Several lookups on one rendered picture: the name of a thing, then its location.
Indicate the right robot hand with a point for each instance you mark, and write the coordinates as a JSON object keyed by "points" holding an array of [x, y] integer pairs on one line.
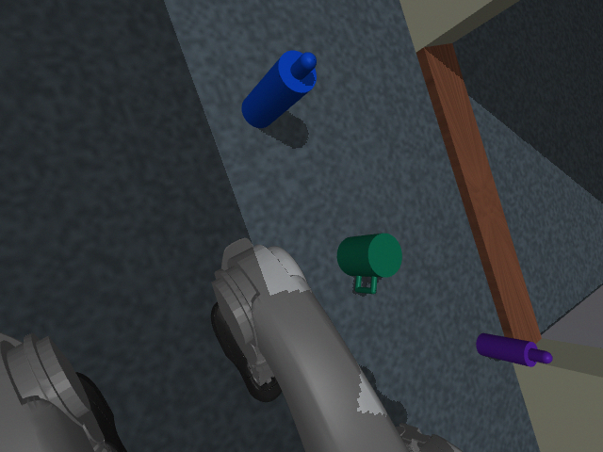
{"points": [[415, 441]]}

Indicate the right robot foot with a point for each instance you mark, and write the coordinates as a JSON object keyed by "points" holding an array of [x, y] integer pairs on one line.
{"points": [[265, 393]]}

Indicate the left robot foot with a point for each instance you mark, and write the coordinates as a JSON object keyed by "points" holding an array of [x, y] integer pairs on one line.
{"points": [[102, 413]]}

